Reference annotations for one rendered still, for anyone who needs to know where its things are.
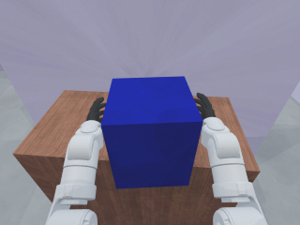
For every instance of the left robot forearm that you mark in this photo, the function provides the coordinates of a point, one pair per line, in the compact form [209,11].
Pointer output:
[77,185]

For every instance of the left robot hand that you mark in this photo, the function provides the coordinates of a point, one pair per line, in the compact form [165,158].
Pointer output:
[94,112]

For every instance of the right robot upper arm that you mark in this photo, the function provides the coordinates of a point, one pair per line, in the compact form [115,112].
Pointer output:
[244,215]

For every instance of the left robot upper arm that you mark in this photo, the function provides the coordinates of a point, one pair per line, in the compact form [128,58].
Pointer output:
[73,217]

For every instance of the pedestal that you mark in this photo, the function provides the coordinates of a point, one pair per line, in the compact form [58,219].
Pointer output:
[43,151]

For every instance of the right robot hand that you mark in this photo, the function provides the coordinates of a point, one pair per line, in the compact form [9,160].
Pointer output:
[206,109]

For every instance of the right robot forearm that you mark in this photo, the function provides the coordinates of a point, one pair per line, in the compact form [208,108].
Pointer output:
[231,183]

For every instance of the carton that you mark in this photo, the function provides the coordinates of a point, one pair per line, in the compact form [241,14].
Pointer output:
[151,128]

